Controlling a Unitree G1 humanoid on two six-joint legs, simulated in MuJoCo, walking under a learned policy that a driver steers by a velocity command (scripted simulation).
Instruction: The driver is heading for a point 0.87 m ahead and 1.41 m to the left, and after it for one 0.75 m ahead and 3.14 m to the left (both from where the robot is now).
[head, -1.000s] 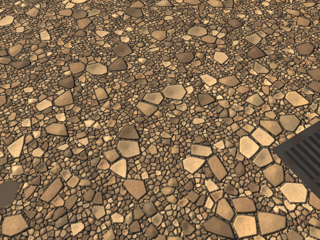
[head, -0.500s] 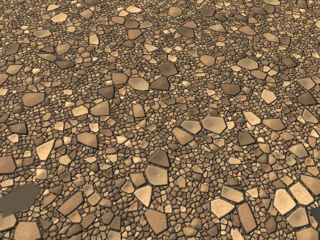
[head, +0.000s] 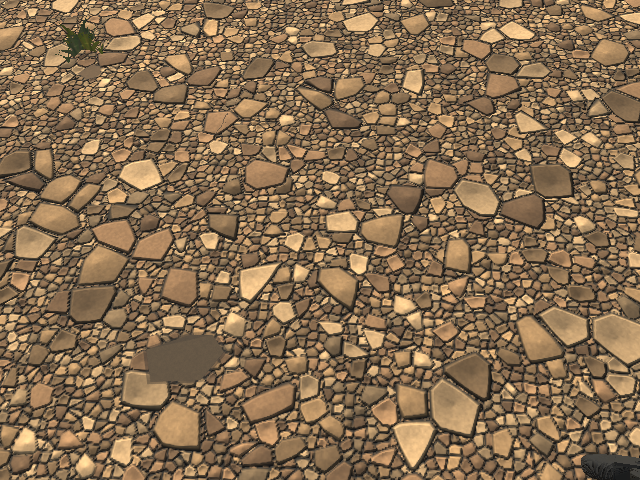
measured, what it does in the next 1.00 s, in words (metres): steps on the spot, turning left: left foot, then right foot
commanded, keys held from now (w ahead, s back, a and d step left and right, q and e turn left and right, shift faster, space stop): q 1.00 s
